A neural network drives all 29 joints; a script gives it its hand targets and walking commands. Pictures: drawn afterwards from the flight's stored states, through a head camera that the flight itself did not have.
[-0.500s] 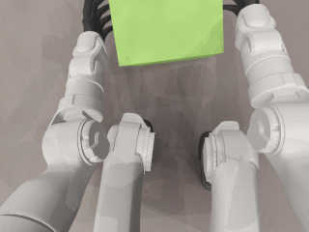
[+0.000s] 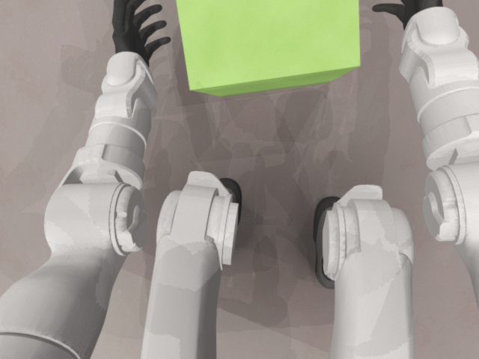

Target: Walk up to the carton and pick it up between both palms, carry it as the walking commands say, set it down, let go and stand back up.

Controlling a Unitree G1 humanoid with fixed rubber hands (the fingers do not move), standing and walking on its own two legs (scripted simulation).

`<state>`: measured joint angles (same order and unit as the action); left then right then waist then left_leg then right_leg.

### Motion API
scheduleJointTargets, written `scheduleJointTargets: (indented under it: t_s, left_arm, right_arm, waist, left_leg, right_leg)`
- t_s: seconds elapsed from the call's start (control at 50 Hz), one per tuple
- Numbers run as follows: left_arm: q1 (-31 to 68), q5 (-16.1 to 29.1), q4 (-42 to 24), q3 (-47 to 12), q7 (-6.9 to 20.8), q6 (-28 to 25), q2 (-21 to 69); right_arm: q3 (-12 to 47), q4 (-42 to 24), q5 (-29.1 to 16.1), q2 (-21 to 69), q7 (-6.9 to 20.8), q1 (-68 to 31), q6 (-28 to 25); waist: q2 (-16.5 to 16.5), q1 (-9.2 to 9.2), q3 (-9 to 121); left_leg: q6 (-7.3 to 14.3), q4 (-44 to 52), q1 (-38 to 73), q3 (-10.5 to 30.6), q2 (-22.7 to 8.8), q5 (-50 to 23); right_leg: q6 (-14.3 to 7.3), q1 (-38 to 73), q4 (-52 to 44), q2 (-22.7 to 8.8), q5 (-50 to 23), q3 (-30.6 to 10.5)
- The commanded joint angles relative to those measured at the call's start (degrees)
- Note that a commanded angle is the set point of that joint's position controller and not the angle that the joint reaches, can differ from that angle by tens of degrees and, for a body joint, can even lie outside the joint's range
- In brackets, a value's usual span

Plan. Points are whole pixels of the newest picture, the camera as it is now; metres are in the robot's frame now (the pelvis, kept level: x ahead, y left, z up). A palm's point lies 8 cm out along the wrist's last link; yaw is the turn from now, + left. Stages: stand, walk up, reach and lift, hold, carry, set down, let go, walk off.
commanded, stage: set down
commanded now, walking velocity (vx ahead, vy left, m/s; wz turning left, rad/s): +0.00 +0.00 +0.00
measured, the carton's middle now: (265, 2) +0.57 +0.05 -0.26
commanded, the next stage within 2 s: let go in 1.36 s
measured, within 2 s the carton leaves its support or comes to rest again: neither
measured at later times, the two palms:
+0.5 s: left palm (68, 14) +0.50 +0.24 -0.07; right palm out of the picture +0.56 -0.15 -0.07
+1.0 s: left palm out of the picture +0.49 +0.25 +0.08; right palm out of the picture +0.56 -0.15 +0.08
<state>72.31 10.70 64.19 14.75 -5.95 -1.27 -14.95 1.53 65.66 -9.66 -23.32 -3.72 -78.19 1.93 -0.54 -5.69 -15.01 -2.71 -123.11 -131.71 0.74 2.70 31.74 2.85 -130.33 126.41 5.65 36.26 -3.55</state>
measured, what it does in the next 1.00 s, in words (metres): rises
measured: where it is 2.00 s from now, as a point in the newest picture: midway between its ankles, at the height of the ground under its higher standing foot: (274, 246)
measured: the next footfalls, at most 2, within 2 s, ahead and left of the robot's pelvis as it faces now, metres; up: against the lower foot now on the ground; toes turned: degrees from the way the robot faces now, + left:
none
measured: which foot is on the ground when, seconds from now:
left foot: down 0.00-1.00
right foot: down 0.00-1.00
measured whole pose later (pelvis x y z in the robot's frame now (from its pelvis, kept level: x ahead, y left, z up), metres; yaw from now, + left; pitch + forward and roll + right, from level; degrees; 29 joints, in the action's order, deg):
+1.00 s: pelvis +0.02 +0.00 +0.18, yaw +0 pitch +51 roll +0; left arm 55.0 3.9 38.5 19.3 -4.0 10.4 -10.8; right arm -8.9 47.1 -0.5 -19.4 0.4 -63.8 12.4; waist 2.2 -5.5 8.6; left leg -1.8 -85.0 -112.3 2.6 2.8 23.8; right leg 1.7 -110.5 87.2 3.0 27.8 -2.9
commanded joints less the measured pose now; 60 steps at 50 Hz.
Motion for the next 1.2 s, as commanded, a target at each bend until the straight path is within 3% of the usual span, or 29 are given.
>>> scheduleJointTargets:
  t_s: [0.0, 0.1, 0.14, 0.2, 0.24, 0.28, 0.3, 0.32, 0.34, 0.36, 0.38, 0.42, 0.46, 0.54, 0.7, 0.74, 0.76, 0.82, 0.84, 0.86, 0.9, 0.94, 0.96, 0.98, 1.04, 1.08, 1.1, 1.14, 1.18]
  left_arm:
    - [12.56, 0.87, -4.76, -0.38, 0.05, -0.39, -8.06]
    - [10.21, 1.12, -9.45, 0.19, -0.78, 0.2, -7.7]
    - [13.58, 0.61, -10.16, 1.64, -1.04, 1.17, -9.75]
    - [9.43, 0.87, -12.58, 1.03, -1.54, 1.39, -10.23]
    - [5.53, -1.24, -11.67, 2.21, -1.79, 2.24, -8.93]
    - [8.52, 0.39, -19.28, 1.27, -2.22, 3.21, -9.27]
    - [9.66, 0.77, -19.13, -0.12, -2.02, 4.07, -6.04]
    - [5.81, 0.37, -22.5, 1.06, -1.93, 4.13, -7.28]
    - [5.76, -0.28, -20.88, 0.16, -1.63, 5.2, -7.19]
    - [9.13, 0.57, -25.31, 0.8, -1.62, 6.17, -6.04]
    - [3.44, -2.24, -20.81, 2.4, -1.53, 7.06, -5.7]
    - [2.51, -2.48, -28.74, 2.7, -1.42, 7.2, -4.16]
    - [5.82, -4.82, -27.45, 4.17, -1.29, 8.13, -6.31]
    - [-0.63, -4.59, -25.88, 2.79, -0.8, 9.9, -0.65]
    - [-3.84, -6.97, -23.56, 7.29, 0.78, 9.14, -4.39]
    - [-3.94, -7.7, -21.44, 7.89, 1.15, 8.66, -1.57]
    - [-0.41, -6.16, -29.52, 6.02, 1.09, 8.5, -3.02]
    - [-5.38, -8.64, -23.17, 7.6, 1.14, 8.88, -3.81]
    - [-4.08, -8.54, -27.75, 8.25, 1.25, 9.28, -5.94]
    - [-6.51, -8.45, -29.52, 6.84, 1.35, 9.62, -4.11]
    - [-6.69, -6.31, -30.25, 4.37, 1.65, 10.01, -1.84]
    - [-5.74, -5.39, -35.47, 4.21, 2.18, 10.2, -1.74]
    - [-6.04, -8.96, -33.43, 6.64, 1.98, 10.83, -5.81]
    - [-5.08, -6.05, -35.86, 3.86, 2.37, 11.44, -2.17]
    - [-5.48, -7.64, -33.05, 4.39, 2.01, 12.69, -2.34]
    - [-5.82, -7.41, -34.07, 5.07, 1.53, 12.64, -1.62]
    - [-7.77, -7.0, -33.94, 5.03, 1.45, 13.02, -1.06]
    - [-8.68, -8.13, -30.73, 3.94, 1.47, 12.84, 2.65]
    - [-10.79, -10.24, -32.13, 7.9, 2.21, 12.18, -1.88]
  right_arm:
    - [-1.47, -6.81, -0.68, -6.64, 0.27, -19.08, -0.69]
    - [-1.53, -7.59, -0.84, -6.59, 0.54, -18.77, 0.37]
    - [-1.88, -7.24, 0.67, -7.32, 0.26, -20.39, 1.47]
    - [-2.56, -11.77, -1.35, -7.25, 0.17, -17.81, 1.73]
    - [-3.23, -11.34, -0.18, -5.95, 0.61, -15.33, 2.53]
    - [-3.48, -15.97, -0.17, -6.95, 0.77, -18.12, 3.47]
    - [-3.7, -16.84, -0.45, -6.11, 0.76, -17.28, 3.97]
    - [-1.82, -21.03, 0.01, -5.07, 0.56, -16.78, 4.49]
    - [-3.94, -16.18, 0.92, -6.59, 0.24, -13.39, 4.97]
    - [-6.66, -23.83, 1.2, -7.47, 0.34, -17.47, 5.28]
    - [-5.24, -15.22, 4.27, -6.68, 0.32, -10.98, 6.76]
    - [-9.72, -19.13, 6.61, -8.19, 0.86, -6.39, 6.87]
    - [-9.38, -20.73, 5.66, -7.18, 1.17, -10.56, 7.32]
    - [-8.29, -18.1, 5.97, -5.18, 2.69, -5.83, 7.85]
    - [-11.23, -19.27, 8.36, -3.16, 4.09, -7.03, 7.64]
    - [-9.88, -18.54, 9.15, -2.48, 3.75, -5.64, 7.79]
    - [-9.29, -20.88, 8.81, -1.5, 4.25, -7.89, 8.09]
    - [-10.45, -15.91, 9.75, -1.01, 3.84, -5.35, 9.08]
    - [-14.69, -21.34, 11.38, -5.65, 3.4, -4.57, 8.72]
    - [-10.55, -22.92, 9.07, -1.54, 3.68, -2.76, 8.93]
    - [-12.37, -28.05, 9.95, -5.07, 3.61, -3.57, 8.76]
    - [-10.46, -27.01, 8.79, -2.73, 3.85, 1.81, 9.45]
    - [-13.23, -22.19, 9.0, -4.76, 3.94, 0.32, 9.93]
    - [-13.38, -29.18, 9.46, -8.14, 4.39, -3.91, 9.6]
    - [-12.29, -23.71, 8.66, -5.19, 5.67, -6.11, 10.41]
    - [-12.14, -25.2, 8.25, -6.41, 5.82, -4.53, 10.07]
    - [-12.79, -23.98, 8.27, -4.97, 6.39, -1.47, 10.36]
    - [-11.07, -15.22, 7.44, -1.74, 7.43, 0.34, 10.54]
    - [-13.7, -21.24, 9.94, -4.05, 8.04, 2.83, 9.31]
  waist:
    - [7.79, -0.77, 56.36]
    - [6.41, -3.45, 60.91]
    - [11.09, -1.67, 64.81]
    - [7.09, -1.3, 72.83]
    - [7.55, -4.33, 70.15]
    - [11.01, -1.87, 80.66]
    - [7.01, -1.62, 78.6]
    - [9.57, -4.4, 85.7]
    - [8.28, -0.44, 85.96]
    - [7.93, 0.47, 86.29]
    - [6.61, -1.54, 83.46]
    - [6.63, 1.78, 81.73]
    - [1.92, -0.83, 79.84]
    - [2.67, -1.3, 78.3]
    - [12.53, -0.94, 76.54]
    - [8.4, -2.69, 79.41]
    - [13.69, -1.51, 81.68]
    - [11.72, -4.21, 77.97]
    - [9.52, 0.29, 80.25]
    - [7.92, -3.72, 82.97]
    - [7.71, -0.25, 86.51]
    - [7.16, -0.48, 93.78]
    - [1.46, -2.26, 85.78]
    - [5.23, 1.42, 87.44]
    - [2.93, -2.22, 76.28]
    - [7.75, -1.76, 80.69]
    - [5.06, 0.22, 85.5]
    - [4.37, -2.77, 77.41]
    - [8.04, -0.97, 77.8]
  left_leg:
    - [0.37, 6.81, 34.12, -1.67, -1.7, -22.57]
    - [-0.02, 9.75, 35.03, -3.57, -1.02, -21.16]
    - [-0.07, 9.65, 33.95, -2.95, -0.48, -20.29]
    - [0.37, 11.37, 44.66, -3.41, -0.36, -22.99]
    - [0.34, 11.79, 39.98, -4.66, 0.34, -24.65]
    - [0.5, 12.73, 45.79, -4.09, 0.84, -26.15]
    - [-0.07, 13.13, 46.46, -5.17, 0.52, -27.45]
    - [-0.02, 14.18, 47.79, -5.25, 1.53, -27.66]
    - [-0.44, 14.96, 49.08, -5.97, 0.94, -26.86]
    - [-0.23, 16.49, 50.05, -5.15, 0.99, -26.14]
    - [-1.07, 17.19, 47.83, -6.43, 1.49, -24.46]
    - [-1.5, 21.76, 49.21, -6.39, 2.47, -22.6]
    - [-1.28, 22.38, 51.39, -7.74, 1.65, -19.88]
    - [-1.93, 26.66, 52.06, -7.79, 2.23, -22.66]
    - [-0.81, 32.69, 42.09, -5.75, 1.83, -21.62]
    - [-1.24, 33.71, 46.2, -7.56, 2.57, -23.33]
    - [-0.86, 35.49, 47.26, -5.53, 1.75, -25.7]
    - [-1.32, 38.45, 47.1, -6.11, 2.34, -24.83]
    - [-0.94, 39.55, 48.83, -5.35, 2.33, -23.33]
    - [-1.27, 40.86, 52.47, -6.86, 2.0, -25.9]
    - [-1.05, 42.35, 56.69, -6.14, 2.87, -32.85]
    - [-1.31, 42.61, 65.82, -5.55, 2.47, -37.41]
    - [-1.64, 43.71, 66.88, -6.59, 2.67, -33.91]
    - [-1.24, 45.51, 68.72, -5.27, 1.5, -33.06]
    - [-1.62, 51.41, 66.95, -5.17, 1.7, -24.71]
    - [-1.46, 52.83, 68.61, -4.48, 1.6, -28.17]
    - [-1.34, 54.08, 71.52, -5.33, 2.49, -30.18]
    - [-1.92, 56.4, 70.09, -5.9, 2.39, -28.19]
    - [-1.05, 60.05, 71.99, -5.53, 2.03, -28.39]
  right_leg:
    - [-0.69, 23.44, -10.87, -3.72, -16.34, 3.17]
    - [-0.98, 27.28, -12.69, -3.62, -14.8, 3.2]
    - [-0.47, 33.13, -13.06, -3.58, -15.88, 4.93]
    - [-0.35, 32.18, -13.5, -2.33, -15.75, 5.61]
    - [-0.36, 32.01, -14.31, -2.41, -18.46, 4.1]
    - [-0.34, 39.69, -14.89, -1.74, -19.94, 6.94]
    - [-0.77, 35.96, -15.96, -1.67, -20.73, 5.51]
    - [-0.71, 41.34, -16.44, -1.76, -21.46, 6.35]
    - [-0.46, 43.69, -17.66, -2.02, -21.77, 6.6]
    - [-0.72, 41.1, -18.6, -1.39, -21.44, 7.62]
    - [-1.36, 41.89, -20.62, -1.71, -19.42, 5.81]
    - [-1.88, 41.89, -24.67, -0.61, -17.98, 7.46]
    - [-1.65, 37.18, -26.26, -0.54, -16.01, 6.8]
    - [-1.62, 36.67, -30.24, -0.44, -15.73, 6.32]
    - [-0.54, 48.91, -36.77, -0.86, -21.76, 5.92]
    - [-0.44, 47.35, -37.73, -0.76, -21.87, 4.28]
    - [0.14, 53.55, -37.32, -0.6, -24.3, 6.91]
    - [0.0, 54.41, -41.43, 0.09, -25.29, 6.04]
    - [0.38, 53.41, -41.99, -1.12, -24.27, 5.99]
    - [-0.18, 56.02, -43.5, -0.43, -25.09, 4.7]
    - [0.17, 59.34, -44.44, -0.1, -33.34, 5.69]
    - [0.04, 60.81, -47.12, -0.02, -33.48, 5.76]
    - [-0.52, 51.97, -49.16, 0.54, -27.49, 5.6]
    - [-0.85, 58.28, -50.14, -0.3, -29.32, 6.32]
    - [-0.98, 52.49, -52.93, -0.53, -19.15, 6.59]
    - [-0.2, 57.54, -55.5, -0.56, -22.03, 6.4]
    - [-0.34, 63.41, -57.03, 0.77, -25.74, 6.05]
    - [-0.89, 60.91, -59.38, -0.26, -22.75, 5.38]
    - [0.81, 61.82, -62.85, -0.59, -23.9, 5.49]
